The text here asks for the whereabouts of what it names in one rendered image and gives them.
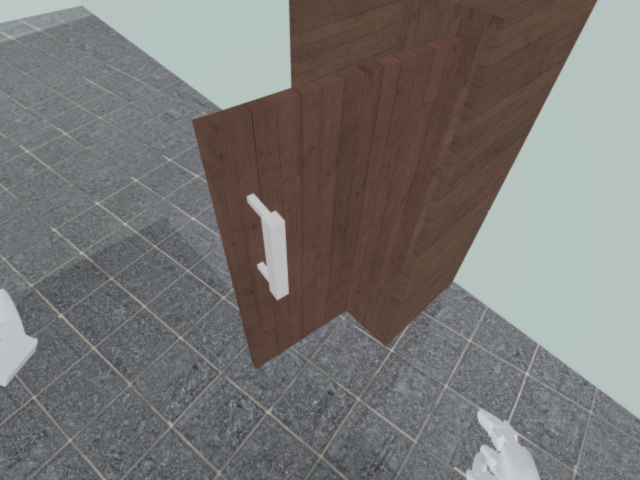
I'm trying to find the handle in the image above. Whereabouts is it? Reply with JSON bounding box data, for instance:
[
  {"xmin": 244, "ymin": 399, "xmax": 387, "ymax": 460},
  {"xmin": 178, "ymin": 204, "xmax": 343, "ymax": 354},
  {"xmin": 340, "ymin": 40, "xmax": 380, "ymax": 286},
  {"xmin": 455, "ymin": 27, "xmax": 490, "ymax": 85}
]
[{"xmin": 247, "ymin": 193, "xmax": 289, "ymax": 300}]

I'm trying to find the robot right hand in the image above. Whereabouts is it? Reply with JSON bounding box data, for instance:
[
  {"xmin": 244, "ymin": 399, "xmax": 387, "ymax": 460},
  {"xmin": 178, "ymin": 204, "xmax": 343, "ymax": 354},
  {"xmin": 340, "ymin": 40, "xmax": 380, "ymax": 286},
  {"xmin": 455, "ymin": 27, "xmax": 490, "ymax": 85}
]
[{"xmin": 466, "ymin": 410, "xmax": 540, "ymax": 480}]

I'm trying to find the robot left hand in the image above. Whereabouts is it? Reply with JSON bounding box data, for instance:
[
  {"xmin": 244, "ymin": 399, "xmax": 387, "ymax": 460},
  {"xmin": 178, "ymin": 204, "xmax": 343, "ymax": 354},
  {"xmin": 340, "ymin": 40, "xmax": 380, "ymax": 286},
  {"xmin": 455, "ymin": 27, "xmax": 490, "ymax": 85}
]
[{"xmin": 0, "ymin": 288, "xmax": 38, "ymax": 387}]

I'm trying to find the cupboard door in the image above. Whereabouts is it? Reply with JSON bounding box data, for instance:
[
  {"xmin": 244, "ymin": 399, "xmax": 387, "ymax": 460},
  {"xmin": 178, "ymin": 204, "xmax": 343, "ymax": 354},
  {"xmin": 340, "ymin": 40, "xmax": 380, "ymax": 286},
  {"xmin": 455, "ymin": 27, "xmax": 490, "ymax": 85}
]
[{"xmin": 192, "ymin": 30, "xmax": 478, "ymax": 369}]

